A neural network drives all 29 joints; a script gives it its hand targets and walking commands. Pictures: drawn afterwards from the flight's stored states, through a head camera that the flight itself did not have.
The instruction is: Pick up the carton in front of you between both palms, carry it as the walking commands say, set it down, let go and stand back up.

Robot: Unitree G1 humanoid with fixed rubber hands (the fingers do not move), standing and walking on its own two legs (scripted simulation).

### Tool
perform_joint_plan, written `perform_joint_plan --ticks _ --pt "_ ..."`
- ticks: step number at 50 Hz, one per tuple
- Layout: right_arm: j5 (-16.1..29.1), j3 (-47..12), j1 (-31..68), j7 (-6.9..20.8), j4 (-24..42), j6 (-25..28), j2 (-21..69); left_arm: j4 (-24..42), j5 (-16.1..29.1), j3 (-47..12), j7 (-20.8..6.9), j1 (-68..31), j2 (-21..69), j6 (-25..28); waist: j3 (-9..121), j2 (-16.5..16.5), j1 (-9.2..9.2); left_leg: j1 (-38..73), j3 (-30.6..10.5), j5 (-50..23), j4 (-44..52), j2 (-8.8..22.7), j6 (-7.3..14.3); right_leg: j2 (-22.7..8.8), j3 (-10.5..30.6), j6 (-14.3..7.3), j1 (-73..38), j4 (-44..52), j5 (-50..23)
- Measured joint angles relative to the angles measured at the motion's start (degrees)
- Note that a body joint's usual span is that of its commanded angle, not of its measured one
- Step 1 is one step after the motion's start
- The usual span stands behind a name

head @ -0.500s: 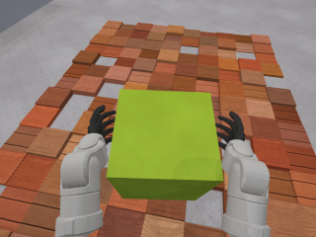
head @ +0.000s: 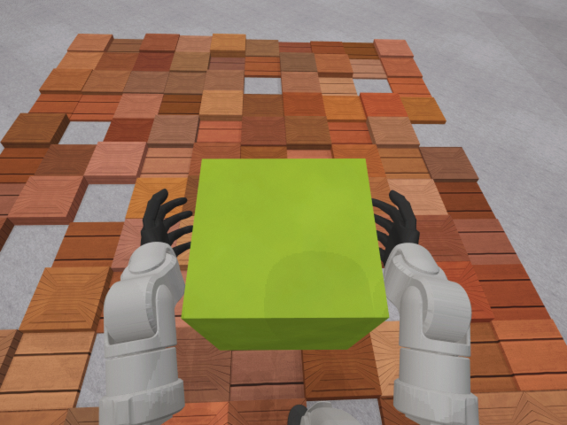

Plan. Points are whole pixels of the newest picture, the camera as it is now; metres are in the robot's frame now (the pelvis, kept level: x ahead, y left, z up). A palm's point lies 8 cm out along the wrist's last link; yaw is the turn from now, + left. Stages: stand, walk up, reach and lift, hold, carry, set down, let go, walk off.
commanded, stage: carry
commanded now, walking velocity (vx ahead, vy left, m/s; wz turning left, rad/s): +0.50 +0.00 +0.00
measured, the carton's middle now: (283, 266) +0.35 -0.02 +0.02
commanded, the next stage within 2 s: none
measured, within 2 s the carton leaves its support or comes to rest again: neither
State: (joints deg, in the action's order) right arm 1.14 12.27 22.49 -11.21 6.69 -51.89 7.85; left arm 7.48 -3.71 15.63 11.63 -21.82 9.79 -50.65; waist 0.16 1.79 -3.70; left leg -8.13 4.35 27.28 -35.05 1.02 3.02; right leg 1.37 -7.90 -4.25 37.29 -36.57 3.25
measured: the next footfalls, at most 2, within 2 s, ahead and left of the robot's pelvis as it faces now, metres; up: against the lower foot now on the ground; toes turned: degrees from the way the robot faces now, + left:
left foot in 0.44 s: +0.43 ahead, +0.12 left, -0.02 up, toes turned +4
right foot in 0.90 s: +0.73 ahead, -0.06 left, -0.02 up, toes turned -4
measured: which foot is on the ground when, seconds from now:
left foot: up 0.00-0.42, down 0.44-0.90, up 0.92-1.00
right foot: down 0.00-0.48, up 0.50-0.88, down 0.90-1.00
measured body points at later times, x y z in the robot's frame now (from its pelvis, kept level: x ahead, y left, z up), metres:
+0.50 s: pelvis +0.31 +0.04 +0.01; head +0.30 +0.04 +0.46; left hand +0.66 +0.19 +0.16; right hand +0.66 -0.12 +0.16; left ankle +0.39 +0.11 -0.71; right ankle +0.15 -0.08 -0.67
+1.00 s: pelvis +0.61 +0.01 +0.00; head +0.63 +0.01 +0.45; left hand +0.94 +0.18 +0.08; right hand +0.96 -0.13 +0.08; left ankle +0.47 +0.11 -0.63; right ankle +0.69 -0.05 -0.72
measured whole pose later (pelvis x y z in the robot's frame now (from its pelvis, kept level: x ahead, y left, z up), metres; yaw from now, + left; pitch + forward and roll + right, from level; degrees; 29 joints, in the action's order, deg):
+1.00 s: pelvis +0.61 +0.01 +0.00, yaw +1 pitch +4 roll +0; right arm -1.9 14.7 23.1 -11.1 0.4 -54.8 6.9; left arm 1.0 -3.7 14.6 10.7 -22.6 9.0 -54.2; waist 3.3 0.7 1.8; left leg -22.8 0.5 26.4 -69.4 -1.6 4.1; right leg 1.6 -7.3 -6.0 28.7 -34.8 12.9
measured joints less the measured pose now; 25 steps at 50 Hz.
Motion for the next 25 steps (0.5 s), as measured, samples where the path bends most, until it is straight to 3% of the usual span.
perform_joint_plan --ticks 3,5,8,12,17,22,23,25 --pt "1.7 0.3 -0.1 -0.2 3.1 -0.8 -2.2 0.6 2.0 -2.2 0.5 -2.4 -0.6 -1.0 -1.6 -0.4 4.44 -11.0 -4.2 -3.2 -29.7 -1.7 -1.4 0.6 -0.3 -1.3 -2.9 -1.6 6.1" --pt "2.1 0.9 0.2 -1.0 5.1 -1.7 -1.9 2.9 4.2 -3.2 0.6 -2.3 -1.5 -2.5 -2.0 -1.3 6.79 -17.3 -4.8 -4.0 -39.2 -2.7 -1.0 0.5 0.4 -1.0 -6.0 0.6 7.5" --pt "0.4 2.1 1.4 -2.3 7.4 -2.9 -0.7 6.4 6.9 -4.0 0.7 -2.3 -2.7 -4.6 -1.7 -2.2 8.84 -24.0 -4.3 -5.8 -37.1 -2.2 -0.4 0.0 1.0 -0.8 -11.1 5.1 8.2" --pt "-1.6 2.4 3.4 -3.0 8.2 -5.4 -0.5 7.3 7.3 -3.7 1.4 -3.8 -3.3 -7.1 0.5 -2.4 10.09 -27.8 -3.2 -6.9 -21.5 -0.7 -0.8 -0.9 1.9 -0.2 -17.7 10.0 10.1" --pt "-3.6 3.4 5.6 -2.8 5.8 -9.3 -1.0 3.5 5.9 -2.7 1.1 -7.0 -3.2 -10.4 4.4 -1.6 9.40 -26.2 -1.2 -19.8 -3.2 0.3 -0.7 -1.4 2.6 1.7 -25.4 12.4 14.7" --pt "-4.2 5.1 7.6 -2.0 0.8 -11.9 -1.8 -1.8 3.1 -1.4 0.6 -9.4 -2.4 -12.7 7.4 -1.1 7.21 -19.2 1.3 -27.4 9.8 0.2 0.1 -1.4 3.3 4.0 -31.8 8.8 23.2" --pt "-4.4 5.3 8.2 -1.8 -0.8 -11.9 -1.6 -2.7 2.4 -1.0 0.7 -9.8 -2.5 -13.0 7.7 -1.7 6.35 -17.4 2.2 -23.4 10.1 -0.4 1.0 -2.1 3.4 4.3 -31.8 5.2 25.8" --pt "-5.2 5.3 9.4 -1.6 -4.5 -11.0 -0.7 -4.4 1.9 0.2 0.8 -9.8 -3.4 -13.1 7.2 -3.2 4.09 -17.4 3.5 -16.9 5.4 -2.0 6.5 -3.7 5.2 4.3 -26.5 -9.6 25.8"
